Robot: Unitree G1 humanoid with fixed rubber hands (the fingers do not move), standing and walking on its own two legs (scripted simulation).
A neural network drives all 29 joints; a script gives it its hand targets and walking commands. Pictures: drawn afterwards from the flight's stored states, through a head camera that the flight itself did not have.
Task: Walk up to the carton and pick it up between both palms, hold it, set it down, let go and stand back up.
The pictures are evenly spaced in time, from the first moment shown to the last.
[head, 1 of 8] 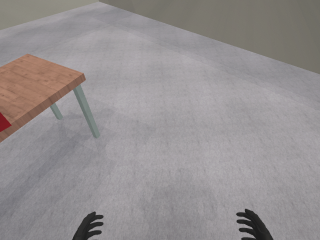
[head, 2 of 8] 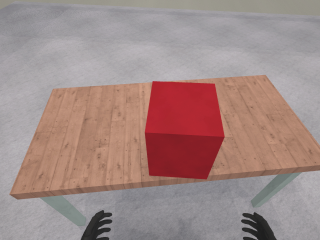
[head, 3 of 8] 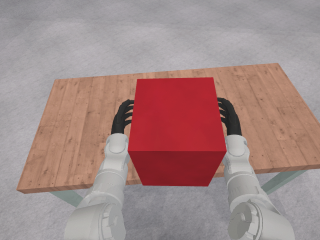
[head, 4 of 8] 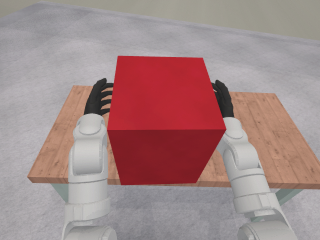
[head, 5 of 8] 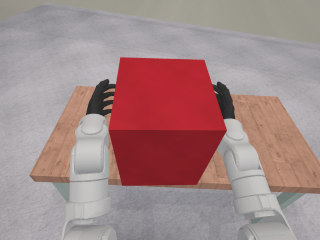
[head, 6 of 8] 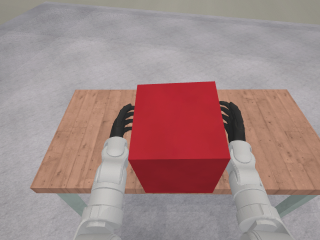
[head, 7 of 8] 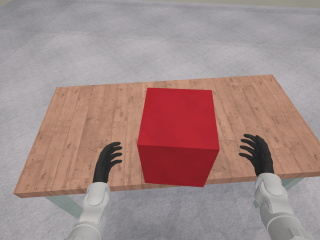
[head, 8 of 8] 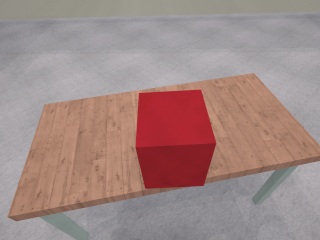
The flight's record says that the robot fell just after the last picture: no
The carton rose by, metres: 0.19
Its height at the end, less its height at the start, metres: +0.00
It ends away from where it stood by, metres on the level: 0.02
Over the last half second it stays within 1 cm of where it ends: yes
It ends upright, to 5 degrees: yes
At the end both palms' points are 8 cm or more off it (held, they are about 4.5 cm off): yes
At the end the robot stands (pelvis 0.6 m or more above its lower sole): yes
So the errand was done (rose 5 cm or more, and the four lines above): yes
